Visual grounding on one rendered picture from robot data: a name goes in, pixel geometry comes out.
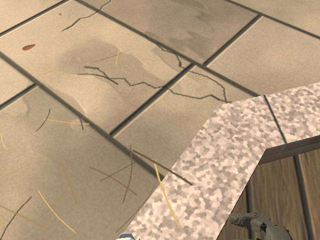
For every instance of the robot right hand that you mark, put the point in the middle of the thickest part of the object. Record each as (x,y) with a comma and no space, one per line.
(260,224)

